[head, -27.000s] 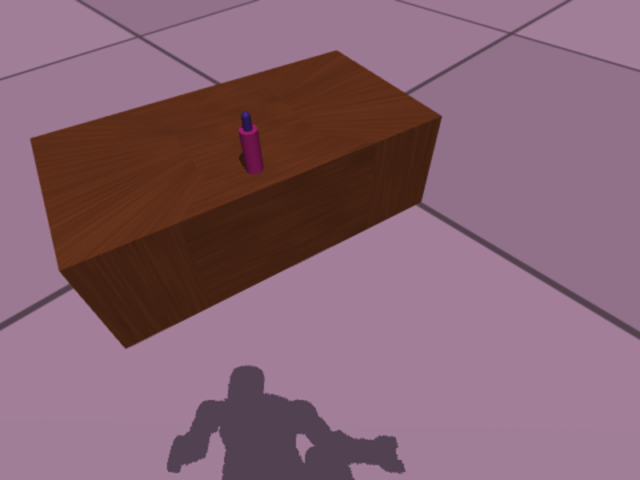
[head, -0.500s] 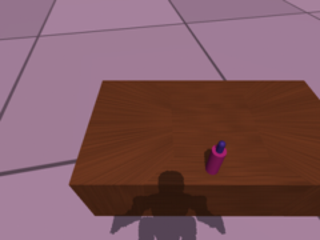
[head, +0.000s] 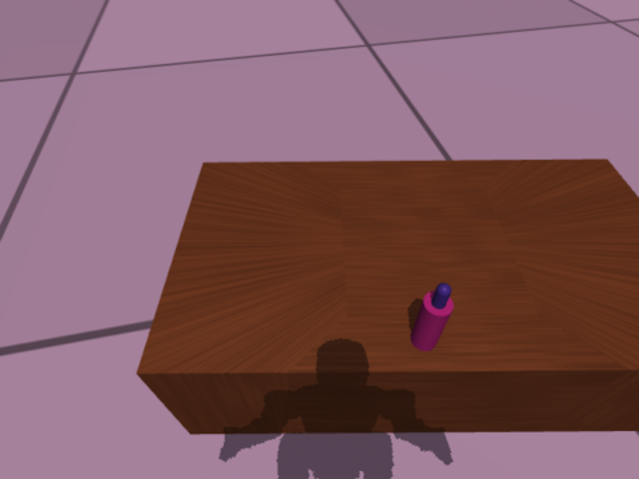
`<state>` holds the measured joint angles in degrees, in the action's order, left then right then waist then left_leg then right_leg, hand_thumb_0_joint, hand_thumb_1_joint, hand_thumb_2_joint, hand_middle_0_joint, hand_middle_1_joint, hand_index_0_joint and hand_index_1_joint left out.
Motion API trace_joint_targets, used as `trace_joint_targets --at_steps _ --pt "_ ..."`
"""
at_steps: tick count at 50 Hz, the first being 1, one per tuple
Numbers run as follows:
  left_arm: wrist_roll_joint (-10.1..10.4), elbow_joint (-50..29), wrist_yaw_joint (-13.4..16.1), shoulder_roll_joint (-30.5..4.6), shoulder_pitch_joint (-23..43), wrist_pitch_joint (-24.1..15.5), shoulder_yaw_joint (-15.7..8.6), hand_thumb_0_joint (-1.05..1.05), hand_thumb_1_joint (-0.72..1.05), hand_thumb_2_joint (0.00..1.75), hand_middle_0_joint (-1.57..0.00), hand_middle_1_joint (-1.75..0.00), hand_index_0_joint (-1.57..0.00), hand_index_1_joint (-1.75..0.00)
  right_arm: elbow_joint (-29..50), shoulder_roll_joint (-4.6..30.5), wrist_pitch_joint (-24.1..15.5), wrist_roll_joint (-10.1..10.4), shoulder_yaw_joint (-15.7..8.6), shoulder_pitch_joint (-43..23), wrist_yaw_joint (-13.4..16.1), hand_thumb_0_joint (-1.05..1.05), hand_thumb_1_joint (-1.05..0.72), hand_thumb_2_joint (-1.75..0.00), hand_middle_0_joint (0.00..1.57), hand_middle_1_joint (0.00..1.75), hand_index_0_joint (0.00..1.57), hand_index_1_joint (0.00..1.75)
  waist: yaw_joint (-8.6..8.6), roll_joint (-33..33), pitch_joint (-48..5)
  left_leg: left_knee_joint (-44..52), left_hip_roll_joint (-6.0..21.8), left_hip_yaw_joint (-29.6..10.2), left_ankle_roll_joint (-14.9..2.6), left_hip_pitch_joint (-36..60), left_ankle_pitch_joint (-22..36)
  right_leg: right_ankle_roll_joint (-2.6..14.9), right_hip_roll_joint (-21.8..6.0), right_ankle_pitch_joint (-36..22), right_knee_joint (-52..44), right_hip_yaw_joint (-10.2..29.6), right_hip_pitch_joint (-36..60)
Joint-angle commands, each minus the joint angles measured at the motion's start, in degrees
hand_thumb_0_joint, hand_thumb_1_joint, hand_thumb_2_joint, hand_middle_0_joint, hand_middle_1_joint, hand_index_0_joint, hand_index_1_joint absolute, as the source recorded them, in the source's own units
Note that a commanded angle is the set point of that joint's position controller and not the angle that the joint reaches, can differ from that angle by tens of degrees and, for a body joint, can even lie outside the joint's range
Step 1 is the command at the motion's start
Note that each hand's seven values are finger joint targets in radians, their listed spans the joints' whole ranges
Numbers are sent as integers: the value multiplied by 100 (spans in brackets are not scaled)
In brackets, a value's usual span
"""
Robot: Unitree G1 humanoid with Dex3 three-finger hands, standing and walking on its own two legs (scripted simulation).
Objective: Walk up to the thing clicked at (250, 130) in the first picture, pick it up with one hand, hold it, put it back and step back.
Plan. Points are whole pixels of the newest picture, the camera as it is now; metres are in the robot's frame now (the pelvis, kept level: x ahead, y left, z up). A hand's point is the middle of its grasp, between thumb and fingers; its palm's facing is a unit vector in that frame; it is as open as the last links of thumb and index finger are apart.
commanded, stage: stand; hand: right
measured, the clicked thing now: (433, 315) +0.46 -0.21 -0.23
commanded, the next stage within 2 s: step back in 0.52 s
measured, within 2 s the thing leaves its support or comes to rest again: neither
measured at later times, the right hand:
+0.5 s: hand out of the picture +0.06 -0.25 -0.16, palm faces -0.02 +0.94 -0.34, open 7.4 cm
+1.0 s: hand out of the picture -0.05 -0.22 -0.15, palm faces -0.02 +0.90 -0.45, open 7.4 cm
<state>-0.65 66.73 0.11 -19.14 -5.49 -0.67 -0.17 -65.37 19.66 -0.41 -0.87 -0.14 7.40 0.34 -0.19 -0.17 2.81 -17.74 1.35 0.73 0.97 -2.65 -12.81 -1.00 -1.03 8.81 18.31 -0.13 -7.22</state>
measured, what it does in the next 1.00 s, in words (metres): walks backwards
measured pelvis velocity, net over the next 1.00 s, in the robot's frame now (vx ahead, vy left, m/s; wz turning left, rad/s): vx -0.08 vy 0.06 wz -0.01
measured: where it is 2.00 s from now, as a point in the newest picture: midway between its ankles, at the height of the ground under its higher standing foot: outside the picture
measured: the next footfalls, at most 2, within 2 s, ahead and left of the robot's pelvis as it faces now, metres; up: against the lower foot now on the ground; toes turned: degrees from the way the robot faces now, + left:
right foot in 1.30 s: -0.12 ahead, -0.06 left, +0.00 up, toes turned +0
left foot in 1.68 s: -0.19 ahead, +0.17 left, +0.00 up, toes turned -3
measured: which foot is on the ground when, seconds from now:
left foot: down 0.00-1.00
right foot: down 0.00-0.84, up 0.86-1.00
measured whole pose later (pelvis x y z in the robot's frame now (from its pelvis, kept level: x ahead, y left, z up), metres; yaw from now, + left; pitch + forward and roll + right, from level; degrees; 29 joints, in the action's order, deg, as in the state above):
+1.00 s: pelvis -0.08 +0.06 -0.02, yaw -1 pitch -1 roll -2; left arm -0.9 51.5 2.0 -23.0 -1.8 4.3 -3.5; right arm -55.4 19.3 2.4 -2.5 -3.1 10.5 0.5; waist 1.4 3.9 10.3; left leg -34.4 -1.8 -0.1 -3.1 -13.6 -20.0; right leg 1.1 7.6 27.8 61.1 10.4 -29.2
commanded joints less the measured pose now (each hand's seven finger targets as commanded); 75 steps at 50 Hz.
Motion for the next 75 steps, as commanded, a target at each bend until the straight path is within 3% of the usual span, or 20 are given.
trace_joint_targets --at_steps 1,23,26,30,34,36,40,41,43,45,47,51,56,61,64,66,67,68,72,75 --pt "8 -316 65 -1167 261 -119 -186 0 90 90 -20 -30 -20 -30 315 1209 -136 13 -214 -195 73 0 -90 -90 20 30 20 30 40 -9 -413 307 645 -406 -185 -224 1068 177 -662 -1116 -182 489 347" --pt "20 -376 50 -1192 157 -114 -168 0 90 90 -20 -30 -20 -30 322 1198 -125 10 -236 -177 48 0 -90 -90 20 30 20 30 31 -11 -246 357 614 -390 -176 -293 670 192 -637 -750 -261 539 141" --pt "82 -618 69 -1598 136 -69 -485 0 90 90 -20 -30 -20 -30 390 1454 -17 -12 -358 -353 27 0 -90 -90 20 30 20 30 -79 77 300 -231 538 -484 -348 -670 1485 210 -545 -1734 246 597 -262" --pt "69 -906 114 -1596 52 -3 -570 0 90 90 -20 -30 -20 -30 652 1294 87 71 -403 -140 23 0 -90 -90 20 30 20 30 25 398 -370 -1122 299 -216 -401 -700 1346 609 -777 -2171 381 805 -100" --pt "-65 -1362 143 -1877 283 54 -671 0 90 90 -20 -30 -20 -30 869 1186 258 34 -487 110 -10 0 -90 -90 20 30 20 30 -44 1130 -688 -3267 -422 -89 -313 -1132 -1761 1602 -1910 -2090 70 1948 -433" --pt "-138 -1562 147 -1814 465 70 -678 0 90 90 -20 -30 -20 -30 949 1171 301 37 -514 371 -42 0 -90 -90 20 30 20 30 99 1116 -779 -3483 -241 -411 -402 -1246 -1988 1603 -1828 -2019 357 1591 -567" --pt "-118 -1934 153 -1652 813 186 -577 0 90 90 -20 -30 -20 -30 1071 1262 208 42 -583 755 -11 0 -90 -90 20 30 20 30 353 965 -866 -1863 -121 -257 -393 -911 -618 958 -1251 -1714 1251 1084 -761" --pt "-59 -1999 144 -1513 753 247 -541 0 90 90 -20 -30 -20 -30 1103 1358 171 -35 -618 763 16 0 -90 -90 20 30 20 30 389 249 -656 -729 235 -607 -290 -862 713 623 -786 -1000 1837 768 -990" --pt "10 -2047 201 -1128 617 348 -498 0 90 90 -20 -30 -20 -30 1219 1993 115 -195 -784 519 56 0 -90 -90 20 30 20 30 197 -1232 -377 -282 1392 -2359 -537 -174 3454 252 809 2430 3472 757 -2506" --pt "-29 -1969 253 -1145 108 399 -505 0 90 90 -20 -30 -20 -30 1465 2066 128 -165 -783 268 87 0 -90 -90 20 30 20 30 126 -1030 -541 -564 1663 -2140 -754 -398 4128 246 839 2613 4238 1148 -2403" --pt "-46 -1915 282 -1337 352 409 -570 0 90 90 -20 -30 -20 -30 1585 1893 92 -183 -771 -133 164 0 -90 -90 20 30 20 30 101 -985 -261 -376 1536 -2028 -845 -717 3251 200 789 2203 4795 1403 -2361" --pt "-39 -1910 204 -1305 -145 361 -618 0 90 90 -20 -30 -20 -30 1682 1386 44 -77 -675 -63 249 0 -90 -90 20 30 20 30 -99 -684 -416 -979 1008 -1189 -662 308 3893 118 733 1487 4761 1150 -2549" --pt "-59 -2227 149 -1243 134 303 -624 0 90 90 -20 -30 -20 -30 1698 1483 56 -30 -732 453 278 0 -90 -90 20 30 20 30 269 -509 -438 -1023 1131 -1275 -836 653 3509 -6 579 1730 3431 871 -2278" --pt "-91 -2170 94 -1180 -254 269 -656 0 90 90 -20 -30 -20 -30 1871 1613 76 -16 -730 192 219 0 -90 -90 20 30 20 30 147 -726 -749 -1151 1306 -1364 -1114 216 2769 172 264 1578 2080 444 -1283" --pt "-143 -2009 84 -1180 -623 202 -695 0 90 90 -20 -30 -20 -30 1940 1549 118 38 -699 -92 179 0 -90 -90 20 30 20 30 -84 -323 -828 -1592 1053 -1143 -909 -440 2163 376 218 47 723 490 -389" --pt "-170 -2106 91 -1621 -593 130 -803 0 90 90 -20 -30 -20 -30 2060 1272 103 140 -572 -210 152 0 -90 -90 20 30 20 30 -104 788 -848 -2562 101 -666 -405 -1669 742 950 -816 -1749 698 1939 276" --pt "-113 -2234 79 -1922 -229 165 -832 0 90 90 -20 -30 -20 -30 2014 1150 149 129 -556 -250 186 0 -90 -90 20 30 20 30 -166 1664 -441 -3492 -620 -238 -163 -1790 -1482 1807 -1777 -2263 365 2888 -477" --pt "-136 -2392 80 -1906 -189 134 -847 0 90 90 -20 -30 -20 -30 1978 1265 190 97 -601 -179 206 0 -90 -90 20 30 20 30 -219 1539 -200 -4445 -586 -621 -97 -1837 -2479 2041 -2029 -2438 325 3188 -820" --pt "-103 -2598 140 -1428 166 171 -762 0 90 90 -20 -30 -20 -30 1786 1291 168 106 -541 217 177 0 -90 -90 20 30 20 30 4 681 -86 -5027 -880 -850 -82 -2124 -1810 1428 -1053 -2634 612 1537 -678" --pt "-156 -2660 130 -1382 -155 210 -742 0 90 90 -20 -30 -20 -30 1847 1275 133 111 -484 274 221 0 -90 -90 20 30 20 30 -141 711 -324 -4409 -804 -654 15 -2356 -1662 1346 -866 -2482 800 1377 -7"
